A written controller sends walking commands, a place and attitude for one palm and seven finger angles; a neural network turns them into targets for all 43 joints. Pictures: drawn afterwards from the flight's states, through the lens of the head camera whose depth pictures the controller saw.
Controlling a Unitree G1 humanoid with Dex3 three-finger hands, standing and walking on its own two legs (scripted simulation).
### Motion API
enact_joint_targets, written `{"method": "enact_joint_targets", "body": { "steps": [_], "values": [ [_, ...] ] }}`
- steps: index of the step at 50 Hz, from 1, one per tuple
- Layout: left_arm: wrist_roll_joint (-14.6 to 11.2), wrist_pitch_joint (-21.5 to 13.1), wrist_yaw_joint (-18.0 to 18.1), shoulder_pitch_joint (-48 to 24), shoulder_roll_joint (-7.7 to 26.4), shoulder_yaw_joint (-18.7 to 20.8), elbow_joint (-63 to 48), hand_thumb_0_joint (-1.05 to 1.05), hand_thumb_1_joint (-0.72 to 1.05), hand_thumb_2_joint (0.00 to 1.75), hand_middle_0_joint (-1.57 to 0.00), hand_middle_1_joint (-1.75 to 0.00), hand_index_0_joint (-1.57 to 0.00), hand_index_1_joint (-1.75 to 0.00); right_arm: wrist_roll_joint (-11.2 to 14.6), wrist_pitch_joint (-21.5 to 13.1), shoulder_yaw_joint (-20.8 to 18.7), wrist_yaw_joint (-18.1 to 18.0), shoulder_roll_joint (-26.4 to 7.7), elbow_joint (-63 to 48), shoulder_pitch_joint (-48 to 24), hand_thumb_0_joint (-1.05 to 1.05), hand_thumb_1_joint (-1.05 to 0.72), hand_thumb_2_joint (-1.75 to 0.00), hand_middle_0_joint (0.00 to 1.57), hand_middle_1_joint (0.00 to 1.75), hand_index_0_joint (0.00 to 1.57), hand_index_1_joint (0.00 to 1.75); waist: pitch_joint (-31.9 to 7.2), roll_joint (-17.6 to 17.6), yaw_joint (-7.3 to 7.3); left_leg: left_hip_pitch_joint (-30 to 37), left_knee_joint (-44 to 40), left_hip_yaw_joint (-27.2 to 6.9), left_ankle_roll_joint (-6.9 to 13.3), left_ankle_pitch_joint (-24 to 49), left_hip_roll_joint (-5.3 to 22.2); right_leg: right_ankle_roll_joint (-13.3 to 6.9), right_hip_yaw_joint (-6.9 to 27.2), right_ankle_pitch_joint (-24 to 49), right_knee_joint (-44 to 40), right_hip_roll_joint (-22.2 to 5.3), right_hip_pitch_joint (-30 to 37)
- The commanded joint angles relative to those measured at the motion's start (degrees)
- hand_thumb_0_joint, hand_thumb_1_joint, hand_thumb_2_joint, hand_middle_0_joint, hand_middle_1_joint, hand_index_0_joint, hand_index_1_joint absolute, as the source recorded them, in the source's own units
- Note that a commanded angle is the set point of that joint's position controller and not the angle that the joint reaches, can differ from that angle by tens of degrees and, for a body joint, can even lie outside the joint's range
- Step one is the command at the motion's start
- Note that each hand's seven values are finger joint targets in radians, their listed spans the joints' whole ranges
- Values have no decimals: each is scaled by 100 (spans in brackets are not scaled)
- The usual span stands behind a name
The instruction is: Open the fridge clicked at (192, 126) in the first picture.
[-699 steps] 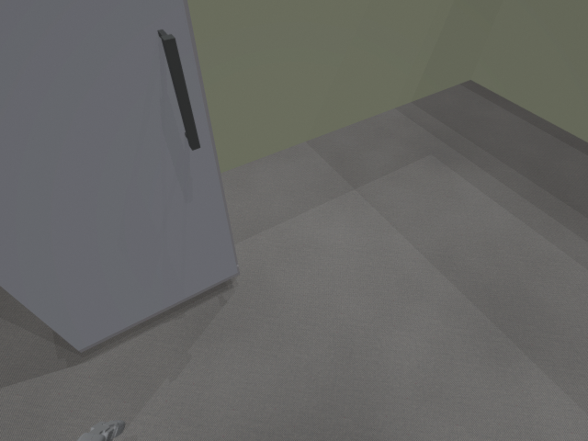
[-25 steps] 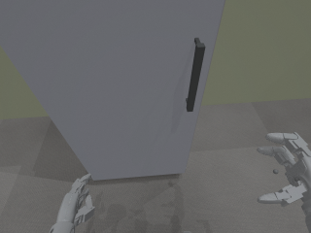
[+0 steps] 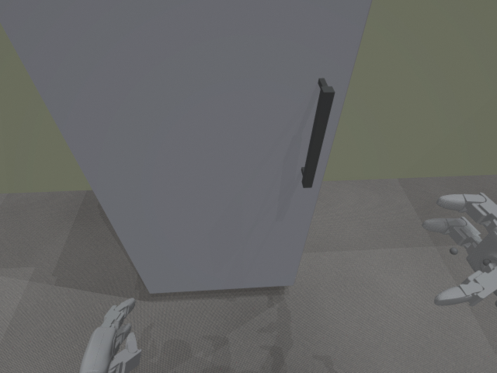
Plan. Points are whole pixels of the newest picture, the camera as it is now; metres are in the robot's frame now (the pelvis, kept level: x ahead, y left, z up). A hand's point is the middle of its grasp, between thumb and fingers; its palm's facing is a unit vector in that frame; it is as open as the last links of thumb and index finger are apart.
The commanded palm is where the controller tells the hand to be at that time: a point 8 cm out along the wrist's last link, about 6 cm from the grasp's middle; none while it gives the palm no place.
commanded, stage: raise the hand to about handle height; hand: right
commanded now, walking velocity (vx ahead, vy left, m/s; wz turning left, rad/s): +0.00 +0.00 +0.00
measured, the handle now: (313, 138) +0.54 -0.12 +0.09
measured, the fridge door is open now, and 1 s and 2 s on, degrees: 0 0 0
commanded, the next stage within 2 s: move the hooked fingers beside the handle in 0.32 s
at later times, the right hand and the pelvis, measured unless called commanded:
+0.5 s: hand (434, 245) +0.28 -0.25 +0.11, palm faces +0.02 +1.00 -0.04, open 14.0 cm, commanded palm +0.26 -0.30 +0.12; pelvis +0.01 +0.02 +0.00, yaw +1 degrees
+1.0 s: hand (406, 210) +0.34 -0.23 +0.11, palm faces -0.02 +1.00 -0.01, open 14.0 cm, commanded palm +0.33 -0.28 +0.11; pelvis +0.01 +0.01 +0.00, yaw +1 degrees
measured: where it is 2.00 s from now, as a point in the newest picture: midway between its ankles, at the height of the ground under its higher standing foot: outside the picture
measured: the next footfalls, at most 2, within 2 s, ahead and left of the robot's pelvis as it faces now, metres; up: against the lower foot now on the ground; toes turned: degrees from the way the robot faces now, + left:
none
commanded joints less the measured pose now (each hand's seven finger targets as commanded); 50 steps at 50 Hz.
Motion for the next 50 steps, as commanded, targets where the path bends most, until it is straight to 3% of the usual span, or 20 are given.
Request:
{"method": "enact_joint_targets", "body": {
  "steps": [1,5,6,9,12,14,20,21,23,29,31,32,33,36,39,42,43,46,49,50],
  "values": [
    [36,-422,77,-632,821,376,-880,0,90,90,-20,-30,-20,-30,162,-515,-686,-100,-1502,-1397,-1308,0,50,-30,30,120,30,120,-1032,-384,-18,-471,-642,-427,28,418,-148,87,537,126,-534,75,1081],
    [40,-451,101,-617,795,386,-848,0,90,90,-20,-30,-20,-30,122,-629,-671,-201,-1415,-1495,-1335,0,50,-30,30,120,30,120,-1003,-555,1,-485,-651,-394,7,523,-164,90,500,197,-582,95,1182],
    [53,-460,106,-596,819,392,-808,0,90,90,-20,-30,-20,-30,83,-634,-730,-228,-1522,-1476,-1316,0,50,-30,30,120,30,120,-998,-519,-1,-427,-646,-438,9,553,-146,82,466,227,-532,81,1141],
    [23,-456,112,-607,784,376,-806,0,90,90,-20,-30,-20,-30,126,-575,-545,-174,-1276,-1204,-1216,0,50,-30,30,120,30,120,-704,-376,37,-585,-720,-473,-37,305,-133,92,476,-36,-576,101,958],
    [25,-468,119,-625,813,403,-831,0,90,90,-20,-30,-20,-30,117,-541,-633,-121,-1423,-1270,-1262,0,50,-30,30,120,30,120,-981,-326,3,-459,-668,-561,-63,573,-89,60,432,190,-466,107,1026],
    [18,-469,116,-603,780,393,-831,0,90,90,-20,-30,-20,-30,158,-541,-542,-100,-1272,-1273,-1258,0,50,-30,30,120,30,120,-964,-267,29,-477,-628,-511,-83,770,-121,64,427,304,-445,116,1080],
    [9,-451,108,-579,795,403,-816,0,90,90,-20,-30,-20,-30,188,-496,-571,-72,-1274,-1095,-1233,0,50,-30,30,120,30,120,-903,-105,47,-532,-599,-623,-152,924,-79,55,404,370,-328,121,954],
    [12,-451,107,-573,831,425,-799,0,90,90,-20,-30,-20,-30,177,-500,-688,-95,-1415,-1116,-1218,0,50,-30,30,120,30,120,-991,5,28,-446,-585,-737,-196,1003,-35,45,371,445,-224,108,922],
    [13,-429,116,-568,798,399,-780,0,90,90,-20,-30,-20,-30,149,-501,-558,-90,-1333,-1068,-1552,0,50,-30,30,120,30,120,-990,-185,77,-527,-549,-658,-154,990,-56,61,383,430,-268,120,928],
    [10,-395,162,-524,805,403,-710,0,90,90,-20,-30,-20,-30,51,-565,-318,-131,-1239,-784,-2233,0,50,-30,30,120,30,120,-1042,-248,168,-689,-514,-618,-123,912,-72,63,404,364,-254,126,973],
    [16,-393,167,-516,842,438,-683,0,90,90,-20,-30,-20,-30,28,-601,-425,-163,-1382,-676,-2244,0,50,-30,30,120,30,120,-1122,-107,139,-609,-508,-727,-147,988,-32,46,377,447,-158,100,970],
    [26,-384,154,-538,824,430,-718,0,90,90,-20,-30,-20,-30,12,-598,-360,-160,-1308,-757,-2234,0,50,-30,30,120,30,120,-1314,-286,89,-532,-444,-662,-111,1115,-26,51,386,531,-201,116,1013],
    [19,-382,137,-532,790,410,-763,0,90,90,-20,-30,-20,-30,18,-574,-301,-174,-1186,-686,-2126,0,50,-30,30,120,30,120,-1277,-253,75,-549,-407,-579,-86,1143,-63,59,395,543,-238,121,1015],
    [27,-337,133,-476,857,442,-719,0,90,90,-20,-30,-20,-30,-29,-549,-457,-240,-1425,-561,-2257,0,50,-30,30,120,30,120,-1309,-180,77,-534,-389,-594,-88,1171,-64,52,365,573,-206,102,978],
    [12,-291,114,-450,830,427,-743,0,90,90,-20,-30,-20,-30,-53,-493,-300,-307,-1218,-369,-2431,0,50,-30,30,120,30,120,-1162,-149,128,-710,-398,-507,-67,1027,-96,71,389,423,-290,99,915],
    [28,-269,113,-421,843,454,-737,0,90,90,-20,-30,-20,-30,-138,-530,-306,-419,-1291,-441,-2739,0,50,-30,30,120,30,120,-1354,-288,123,-677,-364,-479,-19,1025,-104,75,409,491,-305,77,1013],
    [31,-262,103,-413,822,439,-757,0,90,90,-20,-30,-20,-30,-150,-538,-141,-432,-1095,-440,-2747,0,50,-30,30,120,30,120,-1387,-303,142,-688,-344,-449,-14,1058,-118,80,416,530,-319,82,1062],
    [45,-215,102,-309,879,474,-675,0,90,90,-20,-30,-20,-30,-202,-577,-279,-496,-1301,-267,-2890,0,50,-30,30,120,30,120,-1432,-113,175,-691,-330,-453,-10,1057,-128,72,411,540,-268,57,1032],
    [37,-175,90,-285,840,459,-662,0,90,90,-20,-30,-20,-30,-232,-565,-32,-527,-1024,-93,-3145,0,50,-30,30,120,30,120,-1392,-178,236,-807,-318,-428,-11,1055,-142,87,434,512,-296,63,1038],
    [40,-150,91,-253,868,473,-639,0,90,90,-20,-30,-20,-30,-260,-567,-113,-541,-1163,0,-3281,0,50,-30,30,120,30,120,-1408,-190,243,-844,-314,-421,-4,978,-147,95,452,457,-307,54,1018]
  ]
}}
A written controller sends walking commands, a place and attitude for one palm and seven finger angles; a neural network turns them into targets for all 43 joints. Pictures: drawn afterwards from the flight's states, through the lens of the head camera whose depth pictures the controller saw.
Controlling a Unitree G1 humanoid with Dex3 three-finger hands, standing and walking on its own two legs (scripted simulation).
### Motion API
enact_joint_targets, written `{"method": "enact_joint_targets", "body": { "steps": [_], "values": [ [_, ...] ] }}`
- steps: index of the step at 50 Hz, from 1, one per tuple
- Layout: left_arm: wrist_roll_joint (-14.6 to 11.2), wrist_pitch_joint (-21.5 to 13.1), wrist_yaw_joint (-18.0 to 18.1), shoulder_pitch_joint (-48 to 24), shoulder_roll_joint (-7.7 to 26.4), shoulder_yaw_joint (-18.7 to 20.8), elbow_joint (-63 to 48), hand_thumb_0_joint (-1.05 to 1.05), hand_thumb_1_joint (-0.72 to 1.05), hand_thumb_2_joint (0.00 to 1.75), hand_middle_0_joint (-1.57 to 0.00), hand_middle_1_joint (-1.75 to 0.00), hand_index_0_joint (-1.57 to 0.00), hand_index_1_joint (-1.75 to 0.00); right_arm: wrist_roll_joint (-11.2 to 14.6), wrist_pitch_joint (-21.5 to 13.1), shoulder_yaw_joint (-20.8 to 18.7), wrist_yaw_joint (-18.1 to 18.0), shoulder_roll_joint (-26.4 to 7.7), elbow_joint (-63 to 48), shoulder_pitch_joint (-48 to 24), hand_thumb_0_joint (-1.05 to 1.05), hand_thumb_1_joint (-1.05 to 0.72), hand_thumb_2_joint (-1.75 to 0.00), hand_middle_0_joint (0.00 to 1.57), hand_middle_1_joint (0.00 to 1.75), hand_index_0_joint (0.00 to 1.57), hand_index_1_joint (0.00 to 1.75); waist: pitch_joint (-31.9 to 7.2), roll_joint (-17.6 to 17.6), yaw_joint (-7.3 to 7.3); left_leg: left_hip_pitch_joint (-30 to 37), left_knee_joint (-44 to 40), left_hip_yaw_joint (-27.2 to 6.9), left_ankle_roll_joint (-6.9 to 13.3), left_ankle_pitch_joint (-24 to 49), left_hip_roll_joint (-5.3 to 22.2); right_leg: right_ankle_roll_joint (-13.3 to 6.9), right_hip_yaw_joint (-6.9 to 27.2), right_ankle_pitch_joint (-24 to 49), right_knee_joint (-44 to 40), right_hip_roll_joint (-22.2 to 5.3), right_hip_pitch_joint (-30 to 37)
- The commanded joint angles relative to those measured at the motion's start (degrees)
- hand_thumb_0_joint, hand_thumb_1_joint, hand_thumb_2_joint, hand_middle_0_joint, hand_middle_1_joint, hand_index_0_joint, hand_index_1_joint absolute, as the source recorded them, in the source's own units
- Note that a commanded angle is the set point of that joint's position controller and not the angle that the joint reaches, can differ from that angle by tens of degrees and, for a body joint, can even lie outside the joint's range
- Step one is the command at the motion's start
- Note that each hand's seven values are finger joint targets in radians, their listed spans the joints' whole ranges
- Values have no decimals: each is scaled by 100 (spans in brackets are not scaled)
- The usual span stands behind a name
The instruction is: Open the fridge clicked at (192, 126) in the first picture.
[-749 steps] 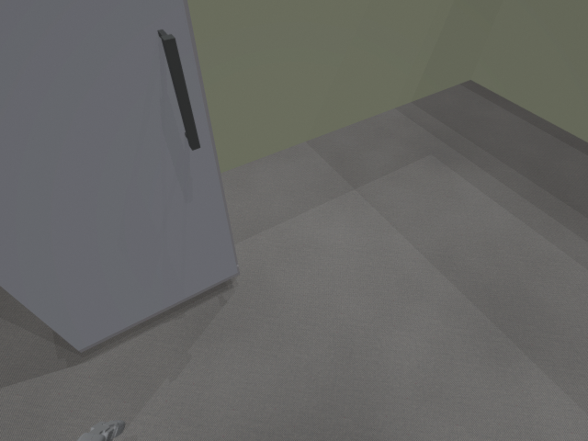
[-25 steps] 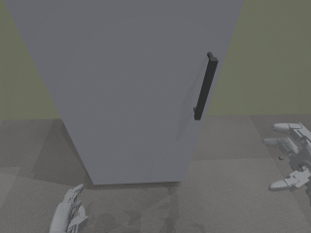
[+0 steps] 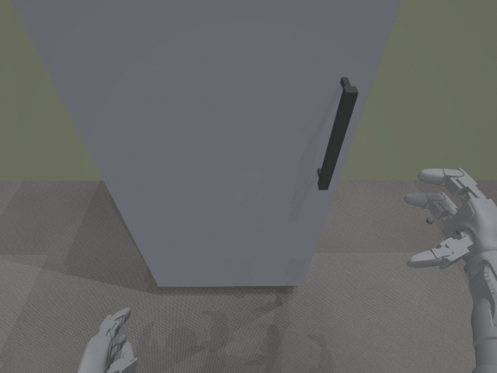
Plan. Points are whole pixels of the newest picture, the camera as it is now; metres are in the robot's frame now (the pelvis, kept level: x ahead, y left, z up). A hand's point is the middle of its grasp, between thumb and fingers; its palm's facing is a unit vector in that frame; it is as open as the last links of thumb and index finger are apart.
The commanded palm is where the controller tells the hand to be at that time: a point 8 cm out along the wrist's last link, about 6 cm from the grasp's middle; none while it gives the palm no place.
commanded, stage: move the hooked fingers beside the handle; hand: right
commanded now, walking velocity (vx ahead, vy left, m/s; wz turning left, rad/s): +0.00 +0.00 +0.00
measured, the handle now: (332, 139) +0.53 -0.13 +0.09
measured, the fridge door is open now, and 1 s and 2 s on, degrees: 0 0 0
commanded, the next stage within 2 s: feel for the door with the fingertips in 1.82 s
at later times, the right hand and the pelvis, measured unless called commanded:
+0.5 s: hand (402, 188) +0.40 -0.23 +0.11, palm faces -0.01 +1.00 +0.00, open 14.0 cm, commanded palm +0.38 -0.28 +0.11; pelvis +0.00 +0.00 +0.00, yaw +0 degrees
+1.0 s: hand (374, 158) +0.47 -0.20 +0.10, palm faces -0.01 +1.00 +0.00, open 14.0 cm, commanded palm +0.45 -0.25 +0.10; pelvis +0.01 +0.00 -0.01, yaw +1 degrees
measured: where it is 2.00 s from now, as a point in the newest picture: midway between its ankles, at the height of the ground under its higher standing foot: outside the picture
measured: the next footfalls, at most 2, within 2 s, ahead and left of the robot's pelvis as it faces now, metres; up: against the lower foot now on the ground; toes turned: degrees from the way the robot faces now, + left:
none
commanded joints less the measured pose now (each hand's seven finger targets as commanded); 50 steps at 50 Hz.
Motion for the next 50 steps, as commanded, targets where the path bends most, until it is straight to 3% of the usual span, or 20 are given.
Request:
{"method": "enact_joint_targets", "body": {
  "steps": [1,4,6,8,12,14,16,19,21,25,27,29,32,34,37,38,45,47,48,50],
  "values": [
    [22,-264,82,-313,922,375,-737,0,90,90,-20,-30,-20,-30,72,-426,-463,-90,-1540,-1002,-2134,0,50,-30,30,120,30,120,-1345,-215,71,-431,-586,-324,-28,1206,-120,30,521,677,-406,85,1257],
    [12,-228,70,-303,866,347,-748,0,90,90,-20,-30,-20,-30,24,-432,-132,-120,-1218,-884,-2481,0,50,-30,30,120,30,120,-1306,-463,136,-607,-554,-272,-8,1085,-139,62,582,591,-443,88,1304],
    [38,-187,72,-208,933,391,-671,0,90,90,-20,-30,-20,-30,-13,-483,-422,-182,-1565,-724,-2585,0,50,-30,30,120,30,120,-1414,-284,120,-555,-550,-293,5,1118,-148,43,576,660,-377,66,1294],
    [34,-166,52,-214,880,384,-707,0,90,90,-20,-30,-20,-30,-27,-493,-187,-180,-1292,-691,-2696,0,50,-30,30,120,30,120,-1530,-345,160,-586,-515,-289,-9,1209,-135,47,572,713,-362,78,1338],
    [34,-79,28,-104,933,404,-639,0,90,90,-20,-30,-20,-30,-91,-506,-318,-246,-1521,-339,-2945,0,50,-30,30,120,30,120,-1507,-254,182,-644,-473,-290,-8,1236,-138,45,582,724,-322,59,1210],
    [31,-48,6,-86,909,396,-646,0,90,90,-20,-30,-20,-30,-114,-516,-113,-260,-1292,-206,-3105,0,50,-30,30,120,30,120,-1449,-299,223,-729,-447,-263,1,1170,-153,59,607,675,-324,65,1206],
    [54,-3,0,-11,956,413,-625,0,90,90,-20,-30,-20,-30,-175,-568,-302,-331,-1582,-151,-3258,0,50,-30,30,120,30,120,-1586,-294,197,-671,-412,-277,19,1146,-152,49,603,689,-272,62,1184],
    [48,12,-31,5,892,415,-627,0,90,90,-20,-30,-20,-30,-196,-634,77,-373,-1158,-172,-3554,0,50,-30,30,120,30,120,-1667,-484,270,-833,-380,-239,18,1151,-175,78,658,759,-264,45,1371],
    [65,68,-28,133,973,431,-526,0,90,90,-20,-30,-20,-30,-225,-643,-179,-425,-1492,179,-3631,0,50,-30,30,120,30,120,-1594,-154,295,-777,-393,-278,14,1184,-174,41,620,725,-203,49,1152],
    [59,134,-55,173,942,435,-538,0,90,90,-20,-30,-20,-30,-292,-684,-44,-426,-1381,398,-3925,0,50,-30,30,120,30,120,-1669,-330,336,-856,-324,-287,4,1264,-163,50,599,772,-163,71,1115],
    [78,167,-60,259,989,451,-480,0,90,90,-20,-30,-20,-30,-335,-728,-235,-466,-1676,583,-4134,0,50,-30,30,120,30,120,-1763,-247,345,-836,-305,-334,1,1330,-152,26,590,802,-96,63,1030],
    [69,197,-69,295,957,448,-475,0,90,90,-20,-30,-20,-30,-340,-778,-68,-448,-1498,742,-4315,0,50,-30,30,120,30,120,-1745,-290,403,-920,-280,-324,-7,1328,-166,32,581,802,-73,65,1041],
    [80,232,-78,386,990,482,-430,0,90,90,-20,-30,-20,-30,-364,-887,-165,-454,-1668,857,-4527,0,50,-30,30,120,30,120,-1939,-330,409,-942,-234,-341,-2,1373,-174,25,587,876,8,49,1082],
    [76,242,-89,428,956,477,-391,0,90,90,-20,-30,-20,-30,-388,-921,82,-456,-1423,900,-4804,0,50,-30,30,120,30,120,-1963,-498,481,-1077,-200,-318,9,1336,-187,47,629,894,31,45,1171],
    [86,316,-95,561,1038,481,-323,0,90,90,-20,-30,-20,-30,-439,-877,-206,-507,-1792,1511,-4833,0,50,-30,30,120,30,120,-1785,-186,485,-1100,-190,-353,-10,1302,-170,14,595,749,79,50,793],
    [75,327,-109,554,988,462,-336,0,90,90,-20,-30,-20,-30,-452,-880,95,-493,-1478,1512,-5034,0,50,-30,30,120,30,120,-1787,-269,561,-1181,-192,-354,-22,1252,-167,9,577,692,87,73,810],
    [144,402,-145,843,1042,498,-196,0,90,90,-20,-30,-20,-30,-593,-1092,-235,-611,-1918,2135,-5584,0,50,-30,30,120,30,120,-2043,-187,611,-1239,-26,-396,-33,1379,-187,8,585,795,276,50,613],
    [160,426,-160,902,1041,519,-205,0,90,90,-20,-30,-20,-30,-671,-1185,-245,-614,-2005,2020,-5798,0,50,-30,30,120,30,120,-2395,-356,605,-1127,60,-427,-33,1652,-176,5,566,1032,347,62,701],
    [161,422,-176,915,1004,527,-212,0,90,90,-20,-30,-20,-30,-672,-1199,-173,-613,-1846,2060,-5747,0,50,-30,30,120,30,120,-2421,-501,603,-1201,74,-419,-28,1706,-193,13,563,1133,384,63,814],
    [175,462,-194,1007,1048,531,-167,0,90,90,-20,-30,-20,-30,-694,-1200,-311,-617,-2036,2296,-5776,0,50,-30,30,120,30,120,-2318,-372,635,-1249,91,-413,-38,1653,-212,12,561,1060,415,47,646]
  ]
}}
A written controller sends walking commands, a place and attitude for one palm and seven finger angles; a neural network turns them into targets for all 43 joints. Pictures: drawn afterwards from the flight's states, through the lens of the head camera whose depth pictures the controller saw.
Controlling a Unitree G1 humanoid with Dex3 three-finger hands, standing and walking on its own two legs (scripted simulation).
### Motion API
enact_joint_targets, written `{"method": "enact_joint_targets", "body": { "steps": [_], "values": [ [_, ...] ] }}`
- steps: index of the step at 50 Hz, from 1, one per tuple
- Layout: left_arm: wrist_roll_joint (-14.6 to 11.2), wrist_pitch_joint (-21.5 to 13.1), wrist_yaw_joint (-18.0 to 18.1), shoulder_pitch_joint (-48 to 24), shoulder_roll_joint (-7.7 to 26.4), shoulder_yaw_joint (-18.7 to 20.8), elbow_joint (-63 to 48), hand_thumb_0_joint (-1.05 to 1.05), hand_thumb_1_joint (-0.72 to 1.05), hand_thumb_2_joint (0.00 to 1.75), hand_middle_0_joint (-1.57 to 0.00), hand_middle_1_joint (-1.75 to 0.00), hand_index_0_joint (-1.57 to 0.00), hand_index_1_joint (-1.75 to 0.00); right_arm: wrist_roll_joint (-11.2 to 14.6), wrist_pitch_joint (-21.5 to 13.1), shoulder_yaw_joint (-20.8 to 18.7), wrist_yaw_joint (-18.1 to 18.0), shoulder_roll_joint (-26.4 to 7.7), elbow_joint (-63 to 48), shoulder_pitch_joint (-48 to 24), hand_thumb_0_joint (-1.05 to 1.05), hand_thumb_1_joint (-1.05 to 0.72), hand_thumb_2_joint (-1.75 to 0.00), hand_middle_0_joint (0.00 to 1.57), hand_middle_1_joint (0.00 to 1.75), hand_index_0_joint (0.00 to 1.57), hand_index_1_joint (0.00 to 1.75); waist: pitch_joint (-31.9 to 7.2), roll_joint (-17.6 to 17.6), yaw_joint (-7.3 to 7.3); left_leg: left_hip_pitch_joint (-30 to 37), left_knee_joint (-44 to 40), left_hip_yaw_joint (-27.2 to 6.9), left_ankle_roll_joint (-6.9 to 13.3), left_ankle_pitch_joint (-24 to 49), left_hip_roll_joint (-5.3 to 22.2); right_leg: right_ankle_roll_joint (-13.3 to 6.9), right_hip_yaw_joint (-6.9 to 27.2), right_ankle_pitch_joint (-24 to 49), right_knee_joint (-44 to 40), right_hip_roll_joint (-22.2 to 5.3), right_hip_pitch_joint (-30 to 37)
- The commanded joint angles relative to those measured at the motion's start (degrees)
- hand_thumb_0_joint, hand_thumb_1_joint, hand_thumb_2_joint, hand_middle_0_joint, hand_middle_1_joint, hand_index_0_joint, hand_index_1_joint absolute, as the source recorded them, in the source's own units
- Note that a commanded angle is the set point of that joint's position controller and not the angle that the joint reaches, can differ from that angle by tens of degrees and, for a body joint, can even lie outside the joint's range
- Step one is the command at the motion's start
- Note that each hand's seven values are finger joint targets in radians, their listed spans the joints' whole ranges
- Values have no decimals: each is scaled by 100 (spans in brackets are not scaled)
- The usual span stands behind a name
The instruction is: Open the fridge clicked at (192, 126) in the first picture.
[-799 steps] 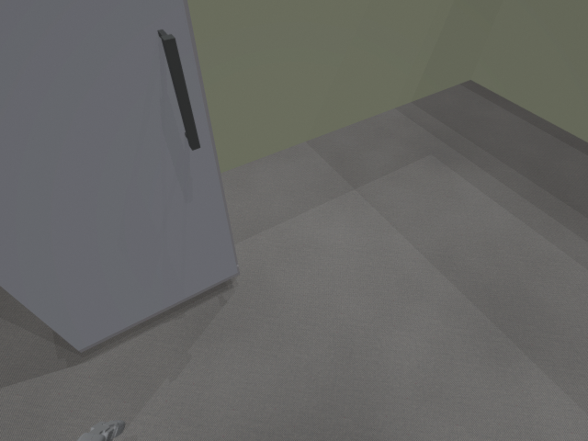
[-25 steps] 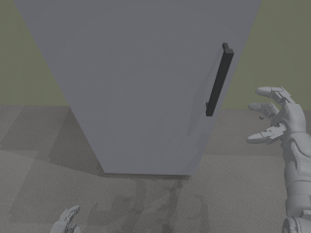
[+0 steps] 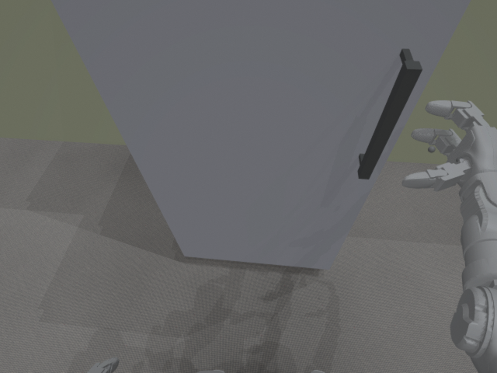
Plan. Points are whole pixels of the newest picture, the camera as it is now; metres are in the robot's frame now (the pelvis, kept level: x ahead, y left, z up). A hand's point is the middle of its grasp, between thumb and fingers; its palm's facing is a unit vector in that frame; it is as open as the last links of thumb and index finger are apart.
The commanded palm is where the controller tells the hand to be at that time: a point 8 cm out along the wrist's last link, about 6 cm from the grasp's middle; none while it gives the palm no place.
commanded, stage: move the hooked fingers beside the handle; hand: right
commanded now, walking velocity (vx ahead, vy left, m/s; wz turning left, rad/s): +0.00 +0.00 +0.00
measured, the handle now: (381, 123) +0.52 -0.14 +0.11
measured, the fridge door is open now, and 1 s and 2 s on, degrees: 0 0 0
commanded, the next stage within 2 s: feel for the door with the fingertips in 0.82 s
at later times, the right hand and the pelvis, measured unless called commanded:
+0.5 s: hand (438, 156) +0.45 -0.22 +0.12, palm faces +0.00 +1.00 +0.00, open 14.0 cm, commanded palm +0.42 -0.26 +0.11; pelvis +0.01 +0.00 +0.00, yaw +0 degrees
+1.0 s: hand (430, 153) +0.45 -0.21 +0.12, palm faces +0.00 +1.00 -0.01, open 14.0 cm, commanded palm +0.43 -0.25 +0.11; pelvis +0.00 +0.00 +0.00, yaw +0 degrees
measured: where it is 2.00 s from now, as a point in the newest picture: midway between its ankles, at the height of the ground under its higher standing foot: outside the picture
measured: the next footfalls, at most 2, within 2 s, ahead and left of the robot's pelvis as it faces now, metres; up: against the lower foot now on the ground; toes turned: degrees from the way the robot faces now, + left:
none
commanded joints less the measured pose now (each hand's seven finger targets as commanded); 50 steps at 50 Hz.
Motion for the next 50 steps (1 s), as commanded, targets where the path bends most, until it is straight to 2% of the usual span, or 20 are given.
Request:
{"method": "enact_joint_targets", "body": {
  "steps": [1,3,5,8,11,12,17,19,21,24,26,30,35,37,39,42,43,45,47,50],
  "values": [
    [45,-151,70,522,1054,395,-445,0,90,90,-20,-30,-20,-30,63,-494,-500,-22,-1795,-989,-2603,0,50,-30,30,120,30,120,-2193,-306,-16,105,-510,-401,-75,1988,-119,-36,534,1371,-204,188,1722],
    [35,-138,40,496,987,405,-529,0,90,90,-20,-30,-20,-30,62,-491,-326,25,-1503,-1078,-2362,0,50,-30,30,120,30,120,-2393,-455,-75,180,-465,-403,-83,2250,-124,-25,504,1576,-204,202,1859],
    [30,-104,25,528,1012,427,-566,0,90,90,-20,-30,-20,-30,82,-443,-403,42,-1538,-1142,-2073,0,50,-30,30,120,30,120,-2377,-447,-112,178,-450,-380,-76,2385,-147,-25,496,1727,-185,186,1912],
    [-2,-42,34,528,1007,420,-596,0,90,90,-20,-30,-20,-30,129,-359,-304,92,-1448,-1129,-2119,0,50,-30,30,120,30,120,-2110,-113,-7,194,-508,-416,-131,2419,-140,-70,431,1535,-193,204,1629],
    [3,-2,54,539,1046,441,-610,0,90,90,-20,-30,-20,-30,127,-454,-640,68,-1912,-1444,-2198,0,50,-30,30,120,30,120,-2249,-333,-103,368,-475,-462,-103,2486,-128,-72,412,1563,-170,215,1633],
    [3,-18,48,495,1001,437,-661,0,90,90,-20,-30,-20,-30,135,-511,-597,64,-1839,-1690,-2238,0,50,-30,30,120,30,120,-2456,-537,-125,385,-479,-482,-103,2536,-133,-69,423,1645,-179,225,1808],
    [-32,-33,50,420,978,456,-663,0,90,90,-20,-30,-20,-30,222,-547,-471,121,-1601,-1965,-1935,0,50,-30,30,120,30,120,-2503,-610,-121,314,-481,-431,-86,2637,-174,-61,451,1879,-160,199,2128],
    [-52,-26,49,371,961,426,-646,0,90,90,-20,-30,-20,-30,264,-402,-325,177,-1404,-1787,-1741,0,50,-30,30,120,30,120,-2182,-506,-94,214,-520,-383,-89,2495,-178,-52,456,1725,-199,196,1996],
    [-70,-12,68,369,969,414,-631,0,90,90,-20,-30,-20,-30,285,-321,-186,185,-1273,-1711,-1877,0,50,-30,30,120,30,120,-1930,-431,-27,103,-565,-367,-82,2361,-174,-75,448,1614,-200,205,1943],
    [-74,-27,68,278,961,430,-688,0,90,90,-20,-30,-20,-30,311,-299,-157,133,-1191,-1970,-1817,0,50,-30,30,120,30,120,-2102,-506,-87,72,-554,-337,-61,2323,-171,-44,514,1703,-235,188,2181],
    [-75,-40,67,254,933,414,-687,0,90,90,-20,-30,-20,-30,328,-335,73,85,-918,-2118,-1966,0,50,-30,30,120,30,120,-2067,-499,-18,-19,-563,-312,-53,2209,-176,-48,534,1708,-212,180,2280],
    [-74,-44,57,166,932,387,-677,0,90,90,-20,-30,-20,-30,278,-302,29,-43,-931,-1845,-1934,0,50,-30,30,120,30,120,-1859,-345,-61,-94,-587,-294,-56,1949,-159,-18,578,1415,-310,183,2117],
    [-49,-50,78,152,939,317,-646,0,90,90,-20,-30,-20,-30,153,-414,11,-147,-1105,-1414,-2524,0,50,-30,30,120,30,120,-1631,-260,51,-277,-609,-331,-68,1471,-127,-21,602,887,-333,192,1813],
    [-19,-80,70,173,960,332,-634,0,90,90,-20,-30,-20,-30,120,-561,-133,-173,-1293,-1488,-2655,0,50,-30,30,120,30,120,-1979,-411,-12,-175,-545,-361,-43,1571,-123,-20,621,1025,-279,197,1946],
    [-21,-111,64,178,922,325,-605,0,90,90,-20,-30,-20,-30,116,-622,62,-135,-1068,-1443,-2770,0,50,-30,30,120,30,120,-2048,-581,55,-305,-532,-342,-49,1505,-135,6,630,1017,-248,183,2068],
    [-12,-100,53,273,998,338,-589,0,90,90,-20,-30,-20,-30,134,-597,-255,-84,-1427,-1103,-2505,0,50,-30,30,120,30,120,-2122,-273,-28,-95,-516,-370,-60,1642,-127,-17,609,1051,-240,189,1820],
    [-11,-96,47,253,967,316,-617,0,90,90,-20,-30,-20,-30,135,-562,-101,-41,-1245,-1029,-2481,0,50,-30,30,120,30,120,-2075,-285,-10,-79,-515,-367,-67,1639,-130,-20,589,999,-256,206,1745],
    [-19,-91,47,277,969,324,-604,0,90,90,-20,-30,-20,-30,122,-525,-61,-1,-1206,-903,-2433,0,50,-30,30,120,30,120,-1900,-394,2,-216,-530,-368,-64,1505,-135,-16,577,877,-240,205,1653],
    [-16,-86,48,356,1006,342,-600,0,90,90,-20,-30,-20,-30,136,-530,-133,0,-1319,-960,-2569,0,50,-30,30,120,30,120,-1963,-216,45,-180,-538,-396,-83,1535,-128,-44,581,878,-227,194,1573],
    [-15,-118,33,373,951,382,-561,0,90,90,-20,-30,-20,-30,171,-577,172,-26,-871,-1246,-2783,0,50,-30,30,120,30,120,-2067,-499,113,-443,-534,-339,-66,1329,-174,-13,627,852,-204,168,1889]
  ]
}}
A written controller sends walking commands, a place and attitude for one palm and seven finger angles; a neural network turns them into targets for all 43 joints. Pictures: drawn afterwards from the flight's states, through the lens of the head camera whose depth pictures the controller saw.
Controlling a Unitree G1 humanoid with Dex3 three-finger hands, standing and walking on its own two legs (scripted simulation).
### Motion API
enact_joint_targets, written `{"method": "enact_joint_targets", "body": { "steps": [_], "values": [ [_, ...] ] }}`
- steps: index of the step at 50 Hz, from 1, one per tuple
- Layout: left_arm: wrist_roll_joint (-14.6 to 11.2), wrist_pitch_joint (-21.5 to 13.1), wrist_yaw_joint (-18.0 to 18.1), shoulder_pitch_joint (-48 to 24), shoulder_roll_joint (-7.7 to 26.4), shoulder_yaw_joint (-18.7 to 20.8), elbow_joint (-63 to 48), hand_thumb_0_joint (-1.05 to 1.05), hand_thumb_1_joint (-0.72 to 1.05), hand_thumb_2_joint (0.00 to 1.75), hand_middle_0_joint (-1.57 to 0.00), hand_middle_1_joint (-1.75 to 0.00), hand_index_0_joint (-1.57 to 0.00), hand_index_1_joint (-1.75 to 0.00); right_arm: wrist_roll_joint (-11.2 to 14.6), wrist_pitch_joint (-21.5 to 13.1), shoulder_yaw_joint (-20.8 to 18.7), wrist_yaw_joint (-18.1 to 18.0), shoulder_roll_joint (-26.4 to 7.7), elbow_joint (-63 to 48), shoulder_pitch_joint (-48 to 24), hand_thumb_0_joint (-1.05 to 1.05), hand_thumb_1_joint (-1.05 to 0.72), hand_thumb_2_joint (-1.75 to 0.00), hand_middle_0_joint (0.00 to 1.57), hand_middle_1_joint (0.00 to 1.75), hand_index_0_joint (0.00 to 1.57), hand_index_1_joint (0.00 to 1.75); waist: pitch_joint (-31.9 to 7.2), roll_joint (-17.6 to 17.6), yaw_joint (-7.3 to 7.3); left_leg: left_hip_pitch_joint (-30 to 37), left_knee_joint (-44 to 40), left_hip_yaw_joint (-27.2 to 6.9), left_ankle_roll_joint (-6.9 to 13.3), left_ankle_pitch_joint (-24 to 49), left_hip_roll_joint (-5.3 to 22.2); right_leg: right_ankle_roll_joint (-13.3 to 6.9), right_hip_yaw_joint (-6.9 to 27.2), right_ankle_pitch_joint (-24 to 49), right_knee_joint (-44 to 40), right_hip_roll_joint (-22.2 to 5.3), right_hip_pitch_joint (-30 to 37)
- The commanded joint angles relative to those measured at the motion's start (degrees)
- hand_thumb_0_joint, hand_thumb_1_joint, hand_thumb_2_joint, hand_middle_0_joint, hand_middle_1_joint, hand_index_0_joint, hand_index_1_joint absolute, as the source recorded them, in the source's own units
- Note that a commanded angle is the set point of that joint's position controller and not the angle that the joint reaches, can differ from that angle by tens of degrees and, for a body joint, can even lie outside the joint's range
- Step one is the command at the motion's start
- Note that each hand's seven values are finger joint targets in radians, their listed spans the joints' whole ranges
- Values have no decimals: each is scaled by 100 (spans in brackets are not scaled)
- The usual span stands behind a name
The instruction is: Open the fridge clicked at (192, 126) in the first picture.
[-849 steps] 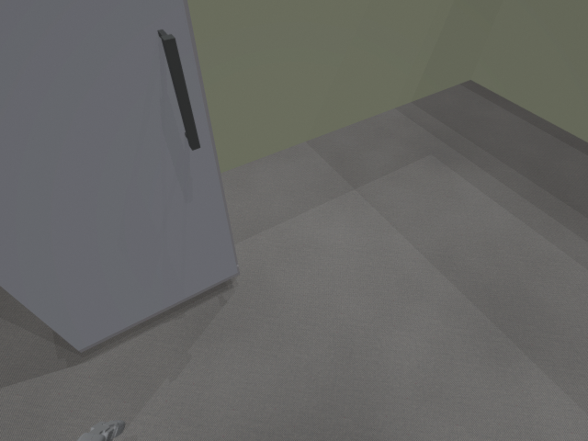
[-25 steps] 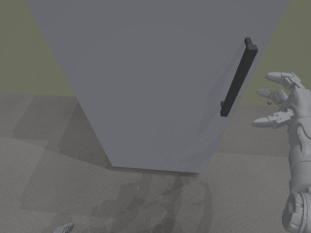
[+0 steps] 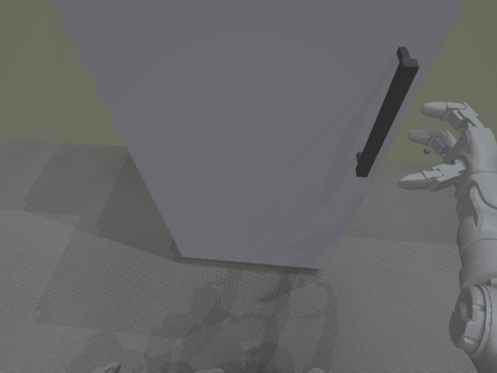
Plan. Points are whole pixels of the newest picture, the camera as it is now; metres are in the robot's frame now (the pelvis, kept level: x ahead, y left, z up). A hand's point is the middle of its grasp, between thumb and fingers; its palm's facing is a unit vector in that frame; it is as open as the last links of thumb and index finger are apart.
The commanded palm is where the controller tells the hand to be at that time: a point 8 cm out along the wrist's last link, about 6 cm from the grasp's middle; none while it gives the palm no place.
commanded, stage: feel for the door with the fingertips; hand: right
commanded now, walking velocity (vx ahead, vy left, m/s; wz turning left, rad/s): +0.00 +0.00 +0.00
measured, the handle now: (379, 121) +0.53 -0.14 +0.11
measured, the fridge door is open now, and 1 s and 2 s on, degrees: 0 0 0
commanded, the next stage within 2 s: slide the fingers in behind the handle in 0.76 s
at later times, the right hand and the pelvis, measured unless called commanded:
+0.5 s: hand (405, 144) +0.47 -0.17 +0.12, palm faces +0.02 +1.00 -0.01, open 14.0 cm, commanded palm +0.44 -0.22 +0.12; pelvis +0.01 +0.01 +0.00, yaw +1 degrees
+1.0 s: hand (404, 136) +0.48 -0.17 +0.12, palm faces +0.00 +1.00 +0.00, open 13.6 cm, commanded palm +0.46 -0.22 +0.12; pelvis +0.00 +0.01 +0.00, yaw +0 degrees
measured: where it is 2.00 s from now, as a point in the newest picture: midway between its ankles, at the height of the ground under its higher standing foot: outside the picture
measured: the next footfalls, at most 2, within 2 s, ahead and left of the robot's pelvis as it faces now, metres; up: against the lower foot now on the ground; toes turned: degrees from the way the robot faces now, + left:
none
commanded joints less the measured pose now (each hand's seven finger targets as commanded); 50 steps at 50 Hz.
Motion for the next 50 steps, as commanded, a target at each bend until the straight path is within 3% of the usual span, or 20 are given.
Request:
{"method": "enact_joint_targets", "body": {
  "steps": [1,2,5,6,7,9,12,13,16,22,25,29,35,37,41,42,43,47,48,50],
  "values": [
    [28,-256,83,365,986,415,-461,0,90,90,-20,-30,-20,-30,162,-448,14,-41,-908,-1426,-2738,0,50,-30,30,120,30,120,-1992,-338,132,-240,-697,-357,-61,1343,-168,-24,579,896,-364,178,2020],
    [20,-263,83,403,1020,449,-423,0,90,90,-20,-30,-20,-30,158,-466,-130,-90,-1106,-1546,-2921,0,50,-30,30,120,30,120,-2156,-352,141,-231,-692,-391,-78,1416,-158,-24,598,949,-368,164,2072],
    [50,-282,42,414,956,457,-389,0,90,90,-20,-30,-20,-30,87,-438,-38,-234,-842,-1515,-2657,0,50,-30,30,120,30,120,-2195,-548,49,-289,-659,-323,-49,1385,-191,7,613,1047,-391,164,2241],
    [63,-272,35,452,982,475,-404,0,90,90,-20,-30,-20,-30,68,-451,-197,-304,-1002,-1644,-2464,0,50,-30,30,120,30,120,-2316,-383,-14,-103,-643,-320,-39,1533,-196,-8,596,1192,-365,167,2217],
    [50,-272,17,432,969,472,-439,0,90,90,-20,-30,-20,-30,46,-436,-189,-352,-992,-1761,-2446,0,50,-30,30,120,30,120,-2419,-543,-44,-70,-625,-334,-47,1658,-182,5,584,1298,-399,165,2273],
    [48,-263,-14,412,911,462,-429,0,90,90,-20,-30,-20,-30,12,-372,-38,-455,-747,-1752,-2393,0,50,-30,30,120,30,120,-2150,-438,2,-109,-655,-294,-64,1647,-203,13,552,1251,-430,163,2197],
    [56,-252,-36,393,931,479,-483,0,90,90,-20,-30,-20,-30,-36,-355,-181,-628,-865,-1950,-2264,0,50,-30,30,120,30,120,-2177,-327,-64,70,-666,-321,-63,1840,-206,-6,517,1361,-462,172,2154],
    [60,-245,-48,336,877,467,-486,0,90,90,-20,-30,-20,-30,-54,-320,-43,-659,-652,-1842,-2110,0,50,-30,30,120,30,120,-2059,-359,-71,80,-671,-314,-58,1873,-221,-4,479,1360,-452,190,2140],
    [77,-215,-41,360,921,460,-484,0,90,90,-20,-30,-20,-30,-99,-356,-338,-756,-1018,-1856,-2070,0,50,-30,30,120,30,120,-1954,-141,-93,270,-702,-369,-69,2003,-208,-36,426,1328,-451,211,1958],
    [47,-224,-1,315,885,426,-452,0,90,90,-20,-30,-20,-30,-103,-509,-284,-598,-1093,-1603,-2478,0,50,-30,30,120,30,120,-1896,-149,33,293,-728,-514,-126,2159,-154,-59,360,1176,-405,246,1802],
    [45,-234,3,274,869,431,-445,0,90,90,-20,-30,-20,-30,-44,-521,-45,-428,-831,-1525,-2559,0,50,-30,30,120,30,120,-2006,-316,57,212,-698,-486,-106,2182,-163,-40,389,1245,-367,249,1978],
    [19,-231,20,378,929,427,-356,0,90,90,-20,-30,-20,-30,46,-406,69,-307,-770,-1226,-2921,0,50,-30,30,120,30,120,-1831,-66,220,-5,-732,-474,-137,2048,-140,-57,451,1121,-331,232,1847],
    [73,-255,2,408,910,444,-288,0,90,90,-20,-30,-20,-30,-12,-457,151,-411,-609,-1228,-3151,0,50,-30,30,120,30,120,-2181,-378,200,-175,-625,-420,-97,2081,-155,-33,517,1384,-221,240,2173],
    [80,-226,-10,485,976,443,-286,0,90,90,-20,-30,-20,-30,-40,-457,-194,-458,-1048,-1065,-3139,0,50,-30,30,120,30,120,-2204,-169,139,14,-605,-464,-112,2154,-127,-47,509,1334,-230,249,1857],
    [110,-177,-14,509,979,417,-336,0,90,90,-20,-30,-20,-30,-175,-480,-341,-485,-1348,-895,-3200,0,50,-30,30,120,30,120,-2078,-104,173,162,-594,-535,-132,2142,-115,-80,447,1142,-198,281,1503],
    [96,-183,-18,524,965,425,-377,0,90,90,-20,-30,-20,-30,-194,-519,-308,-460,-1326,-1015,-3244,0,50,-30,30,120,30,120,-2290,-300,134,146,-559,-532,-124,2178,-109,-60,469,1242,-215,264,1631],
    [101,-180,-26,485,926,410,-359,0,90,90,-20,-30,-20,-30,-200,-495,-104,-449,-1039,-881,-3186,0,50,-30,30,120,30,120,-2137,-381,194,-21,-555,-483,-106,2130,-142,-53,468,1254,-188,264,1735],
    [92,-183,-42,573,964,454,-376,0,90,90,-20,-30,-20,-30,-120,-534,-194,-429,-1070,-1060,-3214,0,50,-30,30,120,30,120,-2347,-402,170,-131,-571,-446,-98,1918,-169,-34,516,1239,-203,222,1918],
    [101,-174,-43,521,935,430,-372,0,90,90,-20,-30,-20,-30,-120,-492,-69,-421,-895,-844,-3024,0,50,-30,30,120,30,120,-2092,-344,166,-180,-601,-421,-87,1824,-189,-33,501,1115,-213,234,1820],
    [90,-167,-35,531,954,441,-374,0,90,90,-20,-30,-20,-30,-118,-486,-154,-437,-1007,-875,-2989,0,50,-30,30,120,30,120,-2079,-374,149,-208,-610,-422,-84,1715,-196,-32,498,1037,-235,223,1796]
  ]
}}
